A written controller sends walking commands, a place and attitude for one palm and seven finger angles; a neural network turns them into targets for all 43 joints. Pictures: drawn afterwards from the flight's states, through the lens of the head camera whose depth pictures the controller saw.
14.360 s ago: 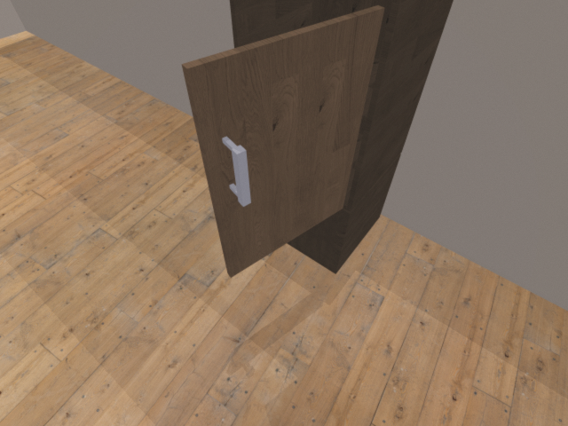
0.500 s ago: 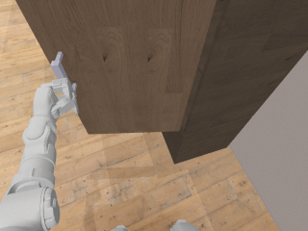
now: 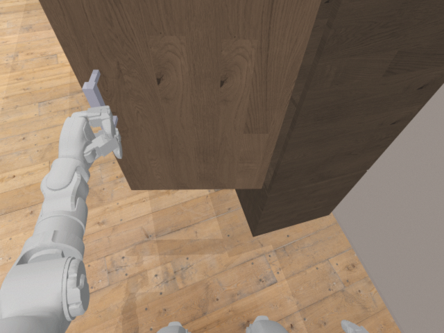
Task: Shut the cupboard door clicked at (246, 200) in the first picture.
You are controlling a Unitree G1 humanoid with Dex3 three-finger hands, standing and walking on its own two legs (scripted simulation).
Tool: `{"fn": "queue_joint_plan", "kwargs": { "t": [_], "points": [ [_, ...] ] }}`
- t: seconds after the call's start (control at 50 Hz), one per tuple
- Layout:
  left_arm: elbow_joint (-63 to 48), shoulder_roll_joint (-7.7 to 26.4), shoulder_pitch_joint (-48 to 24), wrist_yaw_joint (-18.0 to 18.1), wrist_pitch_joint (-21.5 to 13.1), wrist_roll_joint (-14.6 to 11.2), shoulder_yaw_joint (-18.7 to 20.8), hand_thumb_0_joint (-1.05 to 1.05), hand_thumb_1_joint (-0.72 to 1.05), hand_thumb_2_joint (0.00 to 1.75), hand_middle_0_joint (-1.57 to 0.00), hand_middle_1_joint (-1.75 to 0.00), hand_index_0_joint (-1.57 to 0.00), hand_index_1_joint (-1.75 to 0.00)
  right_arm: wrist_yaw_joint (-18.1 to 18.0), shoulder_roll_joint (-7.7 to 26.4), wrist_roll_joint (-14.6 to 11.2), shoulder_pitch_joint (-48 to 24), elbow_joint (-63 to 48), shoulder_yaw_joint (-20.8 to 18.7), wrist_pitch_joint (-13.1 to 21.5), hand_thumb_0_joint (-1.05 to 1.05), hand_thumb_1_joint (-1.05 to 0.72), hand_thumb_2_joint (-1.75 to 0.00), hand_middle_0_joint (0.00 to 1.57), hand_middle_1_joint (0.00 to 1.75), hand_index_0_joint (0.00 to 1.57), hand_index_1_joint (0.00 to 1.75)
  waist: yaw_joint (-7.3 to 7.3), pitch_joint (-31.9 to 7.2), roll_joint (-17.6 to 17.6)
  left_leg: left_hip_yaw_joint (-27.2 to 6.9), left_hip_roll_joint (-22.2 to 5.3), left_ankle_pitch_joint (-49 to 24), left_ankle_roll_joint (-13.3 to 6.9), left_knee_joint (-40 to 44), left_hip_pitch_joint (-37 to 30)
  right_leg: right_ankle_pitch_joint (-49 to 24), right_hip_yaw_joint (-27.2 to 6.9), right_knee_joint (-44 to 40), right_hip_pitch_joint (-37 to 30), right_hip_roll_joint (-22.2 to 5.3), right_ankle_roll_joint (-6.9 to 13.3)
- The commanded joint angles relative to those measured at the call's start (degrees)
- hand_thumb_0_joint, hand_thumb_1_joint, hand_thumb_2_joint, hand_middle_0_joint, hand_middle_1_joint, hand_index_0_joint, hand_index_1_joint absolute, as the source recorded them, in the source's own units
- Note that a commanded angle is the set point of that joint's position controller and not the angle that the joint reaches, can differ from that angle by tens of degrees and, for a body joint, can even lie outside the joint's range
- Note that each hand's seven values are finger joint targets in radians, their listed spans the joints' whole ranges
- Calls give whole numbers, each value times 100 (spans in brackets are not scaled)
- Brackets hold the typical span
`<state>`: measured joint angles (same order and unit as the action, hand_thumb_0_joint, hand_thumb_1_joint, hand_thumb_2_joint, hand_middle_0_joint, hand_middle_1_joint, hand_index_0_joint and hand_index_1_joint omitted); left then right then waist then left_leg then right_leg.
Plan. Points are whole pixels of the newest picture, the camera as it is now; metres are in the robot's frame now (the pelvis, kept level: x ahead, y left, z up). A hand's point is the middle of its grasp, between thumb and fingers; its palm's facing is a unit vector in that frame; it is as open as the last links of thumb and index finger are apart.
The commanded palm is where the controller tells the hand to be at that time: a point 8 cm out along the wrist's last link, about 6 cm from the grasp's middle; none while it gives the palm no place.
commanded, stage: push the door shut along its arc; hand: left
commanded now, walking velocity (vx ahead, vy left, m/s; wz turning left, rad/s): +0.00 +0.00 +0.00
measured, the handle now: (103, 106) +0.53 +0.23 +0.08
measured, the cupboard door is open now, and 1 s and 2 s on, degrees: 75 66 54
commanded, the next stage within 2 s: pull the fist back off the door in 1.44 s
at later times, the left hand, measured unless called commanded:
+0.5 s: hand (123, 116) +0.49 +0.18 +0.09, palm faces -0.15 -0.99 -0.03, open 3.1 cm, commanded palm +0.50 +0.22 +0.08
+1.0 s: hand (148, 92) +0.56 +0.14 +0.10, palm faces -0.28 -0.96 -0.01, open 3.1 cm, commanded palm +0.56 +0.19 +0.08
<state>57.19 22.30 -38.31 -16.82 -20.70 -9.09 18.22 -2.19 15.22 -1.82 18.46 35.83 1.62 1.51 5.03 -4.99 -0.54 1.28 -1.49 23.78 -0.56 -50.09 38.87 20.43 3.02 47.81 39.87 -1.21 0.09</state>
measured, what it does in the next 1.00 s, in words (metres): stands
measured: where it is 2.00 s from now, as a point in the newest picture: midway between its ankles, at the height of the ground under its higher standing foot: outside the picture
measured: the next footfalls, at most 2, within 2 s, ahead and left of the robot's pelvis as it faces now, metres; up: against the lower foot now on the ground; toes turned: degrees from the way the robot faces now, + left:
none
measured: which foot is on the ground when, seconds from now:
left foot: down 0.00-1.00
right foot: down 0.00-1.00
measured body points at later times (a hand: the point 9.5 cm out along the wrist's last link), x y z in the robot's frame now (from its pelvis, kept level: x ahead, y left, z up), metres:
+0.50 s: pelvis -0.01 +0.00 -0.02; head +0.10 +0.01 +0.42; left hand +0.49 +0.24 +0.10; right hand -0.02 -0.28 -0.12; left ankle +0.01 +0.11 -0.70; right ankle +0.03 -0.12 -0.70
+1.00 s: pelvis -0.01 +0.01 -0.03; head +0.14 +0.01 +0.39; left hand +0.56 +0.20 +0.10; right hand -0.05 -0.26 -0.13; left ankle +0.01 +0.11 -0.70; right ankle +0.03 -0.12 -0.70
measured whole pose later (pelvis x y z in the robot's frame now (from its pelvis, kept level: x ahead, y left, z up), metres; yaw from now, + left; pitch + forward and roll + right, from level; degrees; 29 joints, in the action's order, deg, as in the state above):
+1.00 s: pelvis -0.01 +0.01 -0.03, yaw -3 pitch +23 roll -3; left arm 77.6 40.8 -69.5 -28.1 -14.1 -2.3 21.5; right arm -2.1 16.3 -0.1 24.7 35.3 3.9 0.9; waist 15.3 -3.9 -2.3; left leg 1.2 -3.7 26.4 -1.1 -60.0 56.7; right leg 20.7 2.8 54.5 56.8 0.9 -0.1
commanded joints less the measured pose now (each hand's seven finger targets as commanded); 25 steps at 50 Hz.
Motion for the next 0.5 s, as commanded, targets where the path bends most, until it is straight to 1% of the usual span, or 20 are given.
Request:
{"fn": "queue_joint_plan", "kwargs": {
  "t": [0.0,0.02,0.04,0.12,0.14,0.16,0.18,0.2,0.22,0.24,0.26,0.28,0.3,0.32,0.34,0.38,0.42,0.44,0.46,0.48],
  "points": [
    [-921,1589,-2953,-83,-410,-64,286,0,90,90,-130,-150,-130,-150,-92,930,17,579,-390,-356,129,0,-90,-90,20,30,20,30,199,-2075,-309,-237,104,-1392,-52,591,-905,-1361,-228,-413,-923,200,107],
    [-896,1707,-3045,-124,-424,-48,349,0,90,90,-130,-150,-130,-150,-94,955,29,620,-374,-358,114,0,-90,-90,20,30,20,30,214,-2106,-441,-252,96,-1479,-53,549,-977,-1409,-220,-384,-854,204,126],
    [-756,1717,-2997,-176,-402,-51,352,0,90,90,-130,-150,-130,-150,-84,956,29,630,-385,-347,107,0,-90,-90,20,30,20,30,198,-2191,-368,-254,100,-1486,-52,537,-916,-1425,-233,-367,-904,204,116],
    [-341,1805,-3075,-364,-300,-58,374,0,90,90,-130,-150,-130,-150,-74,1010,35,753,-406,-341,58,0,-90,-90,20,30,20,30,283,-2031,-295,-238,94,-1456,-77,470,-689,-1430,-235,-346,-794,221,119],
    [-303,1797,-3202,-416,-278,-48,316,0,90,90,-130,-150,-130,-150,-69,1016,33,784,-403,-337,48,0,-90,-90,20,30,20,30,338,-2054,-276,-235,84,-1430,-77,454,-657,-1411,-235,-338,-740,217,102],
    [-329,1967,-3379,-442,-285,-43,427,0,90,90,-130,-150,-130,-150,-75,1046,38,826,-383,-355,36,0,-90,-90,20,30,20,30,361,-2141,-262,-242,78,-1411,-84,421,-631,-1397,-255,-326,-725,217,92],
    [-301,1839,-3513,-490,-274,-29,253,0,90,90,-130,-150,-130,-150,-72,1030,28,842,-378,-354,33,0,-90,-90,20,30,20,30,446,-2093,-299,-239,76,-1335,-93,405,-616,-1321,-260,-341,-635,225,81],
    [-216,1857,-3574,-526,-259,-26,269,0,90,90,-130,-150,-130,-150,-75,1047,33,885,-360,-357,29,0,-90,-90,20,30,20,30,455,-2078,-316,-252,77,-1273,-94,397,-582,-1238,-260,-349,-572,222,86],
    [-146,1891,-3685,-557,-243,-17,257,0,90,90,-130,-150,-130,-150,-86,1068,40,939,-338,-353,18,0,-90,-90,20,30,20,30,526,-2072,-239,-268,62,-1249,-113,351,-572,-1226,-257,-325,-514,240,87],
    [-66,1894,-3804,-590,-222,8,192,0,90,90,-130,-150,-130,-150,-86,1074,35,956,-312,-355,16,0,-90,-90,20,30,20,30,574,-2005,-297,-280,63,-1176,-113,345,-518,-1143,-263,-344,-421,234,77],
    [-162,1842,-4066,-626,-227,34,80,0,90,90,-130,-150,-130,-150,-84,1085,36,997,-281,-353,17,0,-90,-90,20,30,20,30,636,-2090,-447,-298,60,-1156,-112,330,-589,-1075,-264,-337,-307,230,78],
    [-31,1807,-4135,-642,-198,60,34,0,90,90,-130,-150,-130,-150,-82,1087,46,1030,-244,-361,20,0,-90,-90,20,30,20,30,676,-2054,-464,-326,51,-1097,-112,308,-607,-972,-245,-341,-180,242,84],
    [-63,1907,-4260,-649,-196,69,88,0,90,90,-130,-150,-130,-150,-83,1119,51,1084,-216,-373,25,0,-90,-90,20,30,20,30,691,-2172,-440,-348,47,-1083,-117,277,-628,-928,-253,-327,-152,243,82],
    [-38,1823,-4283,-697,-180,46,42,0,90,90,-130,-150,-130,-150,-82,1117,65,1131,-218,-367,29,0,-90,-90,20,30,20,30,695,-2322,-530,-352,56,-1205,-124,240,-712,-1020,-240,-284,-152,258,99],
    [-68,1905,-4426,-733,-181,65,40,0,90,90,-130,-150,-130,-150,-79,1132,68,1155,-177,-376,31,0,-90,-90,20,30,20,30,724,-2406,-615,-386,35,-1276,-109,208,-806,-1037,-226,-271,-78,259,99],
    [2,1972,-4595,-794,-154,97,32,0,90,90,-130,-150,-130,-150,-75,1145,77,1207,-128,-368,30,0,-90,-90,20,30,20,30,763,-2438,-699,-410,29,-1272,-110,160,-811,-967,-216,-253,34,268,110],
    [22,1829,-4789,-846,-123,53,-89,0,90,90,-130,-150,-130,-150,-75,1145,87,1269,-109,-354,43,0,-90,-90,20,30,20,30,820,-2420,-817,-421,40,-1335,-118,126,-876,-977,-196,-256,159,287,127],
    [65,2017,-4916,-849,-102,72,21,0,90,90,-130,-150,-130,-150,-81,1177,93,1284,-62,-360,45,0,-90,-90,20,30,20,30,852,-2404,-787,-442,15,-1284,-112,102,-856,-918,-190,-256,234,291,114],
    [159,2201,-4913,-845,-81,106,139,0,90,90,-130,-150,-130,-150,-82,1199,93,1329,-69,-344,35,0,-90,-90,20,30,20,30,820,-2435,-717,-459,20,-1249,-113,98,-748,-874,-193,-238,185,296,120],
    [224,2091,-4991,-856,-48,127,17,0,90,90,-130,-150,-130,-150,-78,1184,88,1316,-76,-332,44,0,-90,-90,20,30,20,30,889,-2386,-705,-442,19,-1137,-129,81,-671,-789,-203,-252,260,298,108]
  ]
}}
